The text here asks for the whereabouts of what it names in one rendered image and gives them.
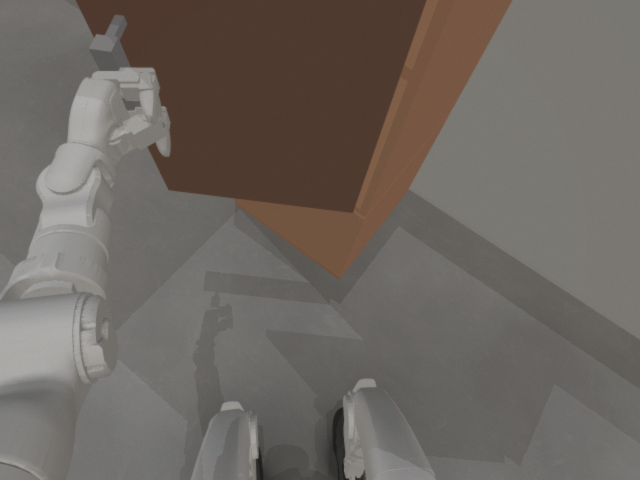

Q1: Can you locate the robot left upper arm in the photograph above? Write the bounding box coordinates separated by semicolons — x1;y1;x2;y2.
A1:
0;292;119;480

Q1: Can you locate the robot left hand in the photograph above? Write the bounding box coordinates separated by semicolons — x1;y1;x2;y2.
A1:
67;67;171;168

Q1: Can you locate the right robot thigh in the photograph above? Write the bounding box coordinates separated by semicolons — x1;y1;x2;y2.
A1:
343;387;436;480

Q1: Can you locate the handle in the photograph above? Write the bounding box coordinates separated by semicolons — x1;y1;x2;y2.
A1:
89;15;141;111

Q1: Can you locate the left robot thigh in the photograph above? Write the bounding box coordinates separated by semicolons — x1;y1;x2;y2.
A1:
191;409;259;480

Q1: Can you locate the cupboard door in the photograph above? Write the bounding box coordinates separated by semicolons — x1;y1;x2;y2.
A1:
76;0;426;213

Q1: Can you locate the left robot forearm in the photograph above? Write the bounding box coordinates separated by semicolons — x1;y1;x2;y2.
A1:
0;143;117;301

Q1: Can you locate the robot thigh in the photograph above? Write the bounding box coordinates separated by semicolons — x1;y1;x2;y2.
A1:
343;387;436;480
191;409;259;480

